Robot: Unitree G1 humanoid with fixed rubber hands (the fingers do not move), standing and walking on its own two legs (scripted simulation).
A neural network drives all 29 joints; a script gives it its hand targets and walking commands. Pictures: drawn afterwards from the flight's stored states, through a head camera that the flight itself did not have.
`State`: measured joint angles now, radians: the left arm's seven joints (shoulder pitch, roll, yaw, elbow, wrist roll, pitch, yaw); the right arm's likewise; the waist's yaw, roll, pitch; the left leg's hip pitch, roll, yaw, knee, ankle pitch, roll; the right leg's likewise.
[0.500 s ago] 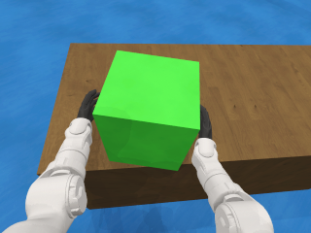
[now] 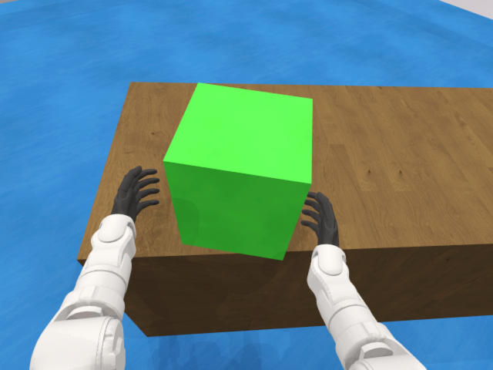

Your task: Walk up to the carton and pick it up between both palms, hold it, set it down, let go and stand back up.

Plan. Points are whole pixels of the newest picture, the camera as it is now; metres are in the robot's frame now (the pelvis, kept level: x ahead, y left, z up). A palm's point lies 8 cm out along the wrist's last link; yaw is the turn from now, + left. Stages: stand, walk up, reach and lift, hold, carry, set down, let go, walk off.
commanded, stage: set down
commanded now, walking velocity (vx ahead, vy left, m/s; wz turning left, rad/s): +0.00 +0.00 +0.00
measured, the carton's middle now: (242, 176) +0.45 -0.01 +0.03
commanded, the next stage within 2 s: none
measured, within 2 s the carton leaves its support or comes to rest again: neither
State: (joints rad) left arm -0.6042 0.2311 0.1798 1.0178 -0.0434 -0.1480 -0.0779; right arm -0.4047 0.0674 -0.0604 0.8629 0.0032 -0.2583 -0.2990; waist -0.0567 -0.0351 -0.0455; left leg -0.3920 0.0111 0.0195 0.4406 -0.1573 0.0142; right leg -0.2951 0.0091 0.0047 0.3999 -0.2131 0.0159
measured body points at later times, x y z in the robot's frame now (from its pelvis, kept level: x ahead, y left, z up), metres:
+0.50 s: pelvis -0.01 +0.00 +0.00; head +0.02 +0.03 +0.45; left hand +0.31 +0.24 +0.02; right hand +0.26 -0.16 +0.02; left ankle +0.04 +0.11 -0.74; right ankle -0.01 -0.13 -0.74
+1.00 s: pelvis -0.01 +0.00 +0.00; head +0.01 +0.03 +0.45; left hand +0.24 +0.26 +0.02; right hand +0.21 -0.17 +0.02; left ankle +0.04 +0.11 -0.74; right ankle -0.01 -0.13 -0.74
